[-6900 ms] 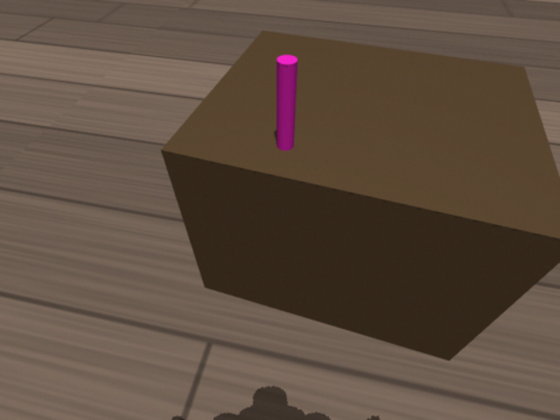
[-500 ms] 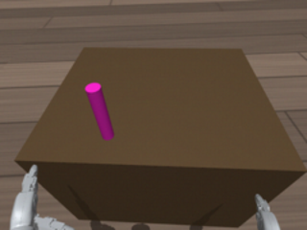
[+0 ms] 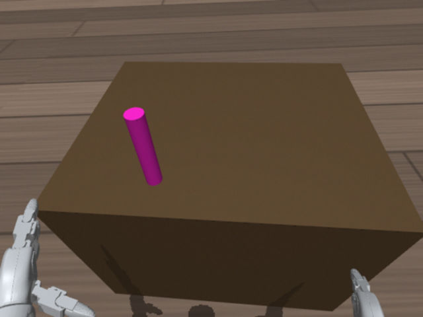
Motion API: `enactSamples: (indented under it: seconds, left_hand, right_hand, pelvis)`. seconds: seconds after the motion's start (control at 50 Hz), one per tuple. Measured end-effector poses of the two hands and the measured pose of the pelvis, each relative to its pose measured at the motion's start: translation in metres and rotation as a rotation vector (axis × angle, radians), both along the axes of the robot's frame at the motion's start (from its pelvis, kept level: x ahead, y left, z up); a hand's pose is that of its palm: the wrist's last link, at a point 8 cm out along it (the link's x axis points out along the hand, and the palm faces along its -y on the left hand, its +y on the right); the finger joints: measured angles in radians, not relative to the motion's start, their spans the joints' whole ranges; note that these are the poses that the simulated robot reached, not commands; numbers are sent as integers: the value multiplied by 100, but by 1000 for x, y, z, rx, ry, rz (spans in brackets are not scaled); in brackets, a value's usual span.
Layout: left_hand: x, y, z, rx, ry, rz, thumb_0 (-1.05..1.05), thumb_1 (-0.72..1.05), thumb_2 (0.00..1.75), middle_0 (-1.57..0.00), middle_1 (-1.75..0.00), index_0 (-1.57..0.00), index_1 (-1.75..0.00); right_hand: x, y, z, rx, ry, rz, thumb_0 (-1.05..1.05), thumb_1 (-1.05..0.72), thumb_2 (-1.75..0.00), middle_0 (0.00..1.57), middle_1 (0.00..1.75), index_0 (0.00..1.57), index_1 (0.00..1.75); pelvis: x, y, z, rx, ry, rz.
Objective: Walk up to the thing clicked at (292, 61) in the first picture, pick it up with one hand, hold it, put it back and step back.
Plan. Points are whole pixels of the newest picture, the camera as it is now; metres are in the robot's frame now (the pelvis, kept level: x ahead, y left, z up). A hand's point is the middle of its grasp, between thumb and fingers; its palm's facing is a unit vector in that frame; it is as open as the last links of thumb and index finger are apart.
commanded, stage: rise first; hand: left
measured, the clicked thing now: (145, 150) +0.47 +0.19 +0.03
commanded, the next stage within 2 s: go down in 0.34 s
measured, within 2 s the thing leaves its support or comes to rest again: neither
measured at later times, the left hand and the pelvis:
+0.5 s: hand (55, 254) +0.19 +0.26 +0.09, palm faces +0.32 -0.86 -0.40, open 17.7 cm; pelvis +0.01 +0.01 +0.00, yaw +0 degrees
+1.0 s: hand (46, 207) +0.26 +0.30 +0.10, palm faces +0.24 -0.95 -0.20, open 17.7 cm; pelvis +0.01 +0.01 -0.01, yaw +1 degrees
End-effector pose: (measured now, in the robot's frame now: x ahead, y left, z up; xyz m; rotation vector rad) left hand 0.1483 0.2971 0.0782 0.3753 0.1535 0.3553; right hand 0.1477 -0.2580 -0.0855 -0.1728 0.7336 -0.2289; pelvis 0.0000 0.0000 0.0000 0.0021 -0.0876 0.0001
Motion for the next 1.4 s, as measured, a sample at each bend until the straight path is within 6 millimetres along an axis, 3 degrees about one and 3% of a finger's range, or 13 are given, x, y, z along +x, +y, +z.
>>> enactSamples:
  seconds: [0.5, 0.7, 0.82, 1.12, 1.4]
  left_hand:
    - [5, 3, 28, 55, -113, -44, -2, -59, 7, -5, -4, -4, -6]
    - [17, 11, 25, 26, -163, -58, -2, -60, 3, -8, -7, -7, -8]
    - [35, 26, 29, -11, -205, -57, -2, -61, 3, -8, -7, -8, -7]
    - [105, 68, 34, -221, -195, -185, -2, -60, 4, -6, -5, -6, -5]
    - [137, 91, 34, -361, -176, -230, -2, -58, 5, -5, -3, -5, -4]
  right_hand:
    - [9, 3, 5, -2, -28, 0, -1, 52, -5, 5, 5, 6, 5]
    - [11, 8, -1, 9, -6, 17, -1, 49, -6, 5, 5, 6, 5]
    - [13, 9, -3, 8, -2, 5, -1, 49, -6, 5, 5, 6, 5]
    - [8, 19, 3, -13, -20, -18, -1, 50, -6, 5, 5, 6, 5]
    - [1, 14, 7, -77, -23, 5, -1, 52, -5, 5, 5, 6, 5]
  pelvis:
    - [6, 5, 0, -1, 7, 0]
    - [8, 7, -5, -4, 30, 5]
    - [7, 7, -7, -5, 37, 10]
    - [7, 11, -7, -8, 72, 2]
    - [4, 13, -7, -11, 108, -1]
